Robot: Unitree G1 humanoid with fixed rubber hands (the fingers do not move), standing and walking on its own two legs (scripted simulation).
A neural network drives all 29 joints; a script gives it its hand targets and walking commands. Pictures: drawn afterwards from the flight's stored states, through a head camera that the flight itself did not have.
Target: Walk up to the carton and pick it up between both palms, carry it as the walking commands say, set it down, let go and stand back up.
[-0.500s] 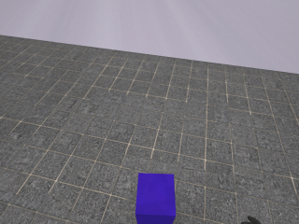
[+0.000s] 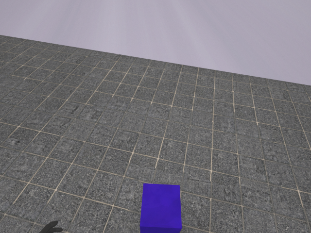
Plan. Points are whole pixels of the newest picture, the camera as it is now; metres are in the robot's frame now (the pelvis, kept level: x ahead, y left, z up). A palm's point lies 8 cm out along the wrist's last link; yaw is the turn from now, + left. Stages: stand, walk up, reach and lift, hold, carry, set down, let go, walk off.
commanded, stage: walk up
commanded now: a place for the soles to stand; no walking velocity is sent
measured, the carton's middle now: (159, 211) +0.39 -0.04 -0.66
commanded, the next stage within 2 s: reach and lift in 1.24 s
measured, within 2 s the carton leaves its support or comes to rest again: neither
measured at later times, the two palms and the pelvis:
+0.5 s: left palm out of the picture +0.03 +0.32 -0.12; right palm out of the picture +0.09 -0.30 -0.11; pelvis -0.03 +0.01 -0.01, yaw +1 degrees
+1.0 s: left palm out of the picture +0.07 +0.31 -0.12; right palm out of the picture +0.09 -0.30 -0.11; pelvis -0.02 +0.00 -0.01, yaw +1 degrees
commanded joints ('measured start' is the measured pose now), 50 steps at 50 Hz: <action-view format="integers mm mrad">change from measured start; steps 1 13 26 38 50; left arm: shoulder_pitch -41 61 57 61 50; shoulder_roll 188 203 212 217 208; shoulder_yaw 33 37 49 61 55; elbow -40 -58 -58 -75 -104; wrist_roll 5 4 9 9 -1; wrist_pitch -14 6 2 2 4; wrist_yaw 5 2 -6 -4 -4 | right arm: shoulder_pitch -52 -39 -32 -28 -19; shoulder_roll -184 -222 -212 -196 -200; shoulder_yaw -32 -66 -60 -52 -48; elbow -42 -108 -108 -114 -122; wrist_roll -6 1 -9 -2 0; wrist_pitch -16 5 11 6 2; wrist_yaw -6 0 15 13 6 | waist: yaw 9 14 7 14 18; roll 11 27 -9 -25 -10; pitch -93 -132 -48 -65 -115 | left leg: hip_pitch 75 37 -9 -17 21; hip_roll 127 148 109 111 121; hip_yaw -108 -159 -159 -142 -127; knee -54 -3 -11 28 33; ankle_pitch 131 37 -123 42 142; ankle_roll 25 59 33 33 43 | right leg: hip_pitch -36 -95 -192 -138 -95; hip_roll -126 -106 -120 -130 -133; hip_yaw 80 67 95 99 73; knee -70 43 -8 8 27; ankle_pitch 110 44 -76 29 107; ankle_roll -32 -46 -53 -58 -53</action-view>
